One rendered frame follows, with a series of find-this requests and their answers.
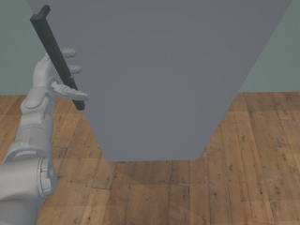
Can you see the left robot upper arm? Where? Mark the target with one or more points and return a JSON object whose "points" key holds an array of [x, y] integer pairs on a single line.
{"points": [[25, 184]]}

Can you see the fridge door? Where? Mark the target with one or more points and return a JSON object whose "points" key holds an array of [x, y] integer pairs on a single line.
{"points": [[160, 74]]}

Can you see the left robot forearm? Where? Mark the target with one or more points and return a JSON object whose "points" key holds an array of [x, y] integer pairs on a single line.
{"points": [[35, 132]]}

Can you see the handle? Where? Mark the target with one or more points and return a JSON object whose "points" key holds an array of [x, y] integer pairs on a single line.
{"points": [[46, 37]]}

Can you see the left robot hand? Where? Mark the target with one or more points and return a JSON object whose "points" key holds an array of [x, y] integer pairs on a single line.
{"points": [[46, 76]]}

